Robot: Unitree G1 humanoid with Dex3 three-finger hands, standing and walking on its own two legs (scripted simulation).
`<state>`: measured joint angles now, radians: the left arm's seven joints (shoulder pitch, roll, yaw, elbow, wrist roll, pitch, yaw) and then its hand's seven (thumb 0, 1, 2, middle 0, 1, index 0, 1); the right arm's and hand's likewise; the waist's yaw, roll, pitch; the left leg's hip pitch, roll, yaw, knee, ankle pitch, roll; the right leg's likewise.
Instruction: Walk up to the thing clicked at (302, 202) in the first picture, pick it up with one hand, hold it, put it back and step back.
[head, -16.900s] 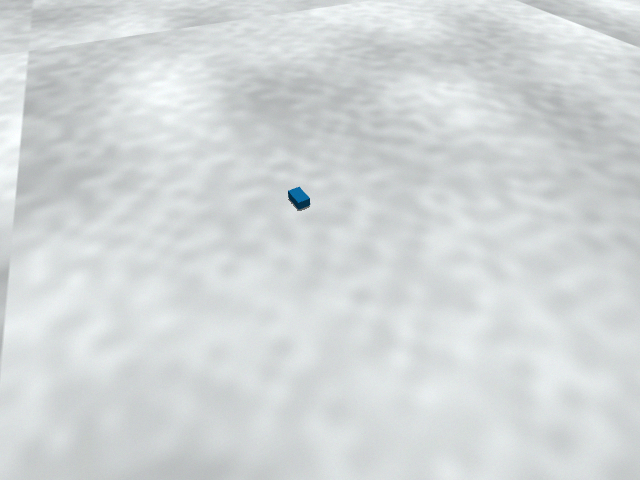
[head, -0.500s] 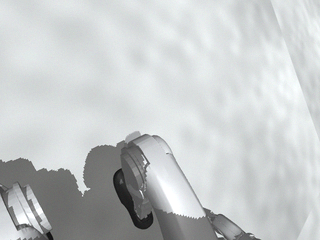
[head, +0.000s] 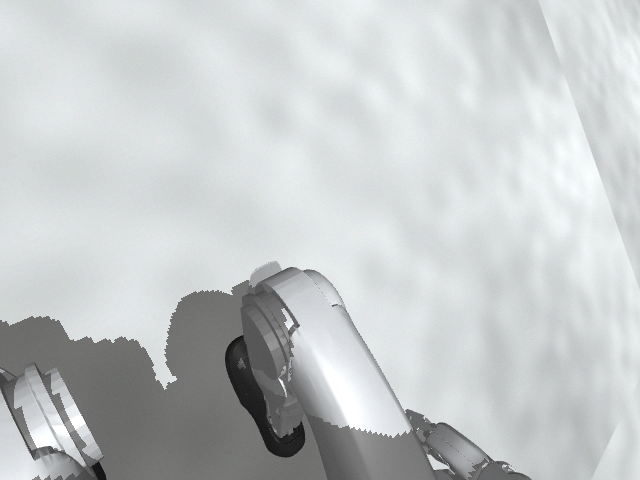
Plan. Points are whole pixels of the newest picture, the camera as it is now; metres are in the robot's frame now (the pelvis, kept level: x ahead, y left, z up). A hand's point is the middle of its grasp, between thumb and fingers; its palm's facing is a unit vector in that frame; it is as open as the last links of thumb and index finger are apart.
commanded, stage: close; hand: left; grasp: from above
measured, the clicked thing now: out of the picture +0.45 +0.37 -0.29
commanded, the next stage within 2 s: settle in 1.18 s
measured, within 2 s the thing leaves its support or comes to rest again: leaves its support in 1.52 s
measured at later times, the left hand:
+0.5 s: hand out of the picture +0.44 +0.36 -0.26, palm faces -0.39 -0.19 -0.90, open 10.5 cm
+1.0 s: hand out of the picture +0.43 +0.36 -0.26, palm faces -0.40 -0.19 -0.89, open 9.0 cm
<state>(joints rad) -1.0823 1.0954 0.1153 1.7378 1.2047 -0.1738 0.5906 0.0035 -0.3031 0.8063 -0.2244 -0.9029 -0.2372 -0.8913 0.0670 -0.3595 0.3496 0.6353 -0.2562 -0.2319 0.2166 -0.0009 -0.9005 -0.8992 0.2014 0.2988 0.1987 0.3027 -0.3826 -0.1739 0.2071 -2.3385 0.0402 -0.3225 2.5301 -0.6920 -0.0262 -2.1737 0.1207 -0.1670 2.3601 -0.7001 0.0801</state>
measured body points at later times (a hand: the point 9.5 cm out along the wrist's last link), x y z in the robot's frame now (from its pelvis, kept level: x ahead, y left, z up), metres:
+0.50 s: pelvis +0.00 +0.00 +0.00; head +0.28 +0.15 +0.32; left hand +0.46 +0.37 -0.21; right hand +0.07 -0.25 -0.05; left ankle +0.07 +0.14 -0.28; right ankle +0.11 -0.13 -0.28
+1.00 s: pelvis +0.00 +0.00 +0.00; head +0.28 +0.15 +0.32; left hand +0.45 +0.37 -0.21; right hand +0.07 -0.25 -0.05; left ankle +0.07 +0.14 -0.28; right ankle +0.11 -0.13 -0.28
